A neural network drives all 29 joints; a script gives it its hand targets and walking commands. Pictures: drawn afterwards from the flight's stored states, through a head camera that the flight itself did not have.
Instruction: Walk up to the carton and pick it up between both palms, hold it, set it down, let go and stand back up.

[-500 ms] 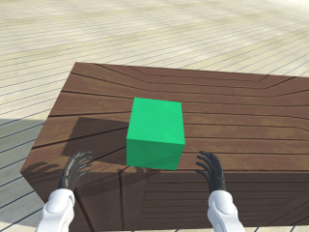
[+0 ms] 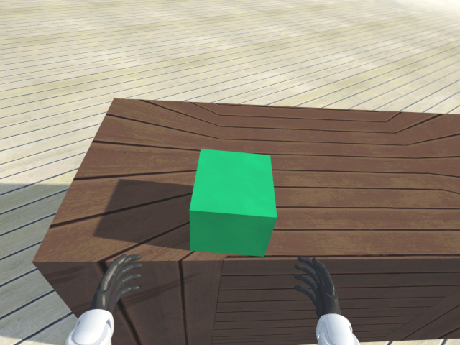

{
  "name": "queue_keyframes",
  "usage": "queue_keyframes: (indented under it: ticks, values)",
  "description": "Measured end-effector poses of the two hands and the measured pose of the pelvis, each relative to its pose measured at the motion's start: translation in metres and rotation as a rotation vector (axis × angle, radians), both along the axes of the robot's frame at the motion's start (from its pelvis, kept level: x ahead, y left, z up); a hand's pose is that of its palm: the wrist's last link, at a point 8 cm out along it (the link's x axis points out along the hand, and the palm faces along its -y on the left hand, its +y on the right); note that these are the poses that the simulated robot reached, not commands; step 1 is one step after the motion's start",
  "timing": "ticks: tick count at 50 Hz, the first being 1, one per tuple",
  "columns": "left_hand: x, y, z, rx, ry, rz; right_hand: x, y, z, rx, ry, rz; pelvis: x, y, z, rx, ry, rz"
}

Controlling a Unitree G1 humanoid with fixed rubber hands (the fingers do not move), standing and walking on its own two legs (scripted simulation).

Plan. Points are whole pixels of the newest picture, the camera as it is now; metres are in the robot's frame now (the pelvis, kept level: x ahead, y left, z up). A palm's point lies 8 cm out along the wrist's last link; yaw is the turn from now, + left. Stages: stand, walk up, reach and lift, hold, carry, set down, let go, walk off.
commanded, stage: set down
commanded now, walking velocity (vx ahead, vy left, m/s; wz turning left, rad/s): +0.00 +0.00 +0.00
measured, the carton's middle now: (231, 201) +0.46 +0.00 -0.02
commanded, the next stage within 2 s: let go in 0.60 s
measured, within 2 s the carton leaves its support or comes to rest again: neither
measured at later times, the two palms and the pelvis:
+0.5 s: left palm (101, 326) +0.19 +0.22 -0.05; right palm (347, 336) +0.19 -0.21 -0.05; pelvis +0.02 -0.01 +0.00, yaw +0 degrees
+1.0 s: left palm (104, 337) +0.18 +0.22 -0.08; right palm out of the picture +0.17 -0.23 -0.08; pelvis +0.03 -0.01 +0.00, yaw -1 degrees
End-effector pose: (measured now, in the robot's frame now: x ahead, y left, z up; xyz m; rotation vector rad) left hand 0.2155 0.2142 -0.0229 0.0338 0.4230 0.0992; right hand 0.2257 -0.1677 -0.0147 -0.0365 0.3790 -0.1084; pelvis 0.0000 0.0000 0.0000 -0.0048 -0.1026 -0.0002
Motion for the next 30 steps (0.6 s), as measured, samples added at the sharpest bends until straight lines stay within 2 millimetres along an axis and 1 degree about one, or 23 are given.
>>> queue_keyframes:
  ticks: [10,15,24,30]
  values:
    - [-0.017,0.0,-0.015,0.029,0.142,-0.012,-0.019,-0.023,-0.014,-0.049,0.098,-0.003,0.013,-0.003,0.001,0.003,-0.021,-0.003]
    - [-0.022,0.001,-0.019,0.042,0.192,-0.01,-0.029,-0.035,-0.021,-0.065,0.145,-0.001,0.017,-0.005,0.002,0.006,-0.014,-0.004]
    - [-0.027,0.006,-0.03,0.068,0.265,-0.014,-0.036,-0.042,-0.034,-0.08,0.2,0.015,0.021,-0.008,0.002,0.01,0.0,-0.005]
    - [-0.035,0.008,-0.041,0.076,0.329,-0.017,-0.04,-0.048,-0.046,-0.095,0.245,0.023,0.024,-0.008,0.002,0.01,0.004,-0.003]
